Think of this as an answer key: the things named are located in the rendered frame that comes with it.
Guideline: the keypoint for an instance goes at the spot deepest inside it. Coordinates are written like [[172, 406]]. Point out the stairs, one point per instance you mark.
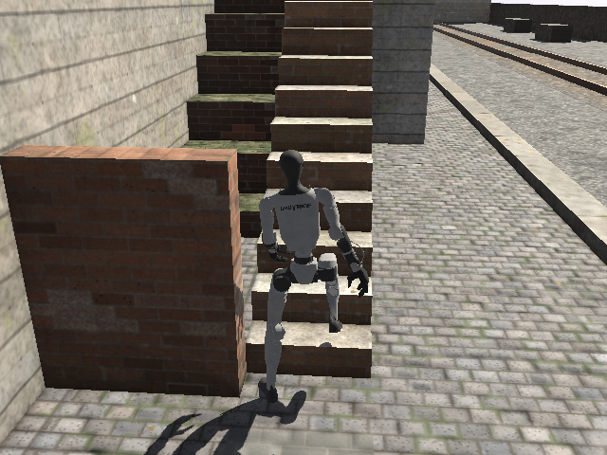
[[323, 110]]

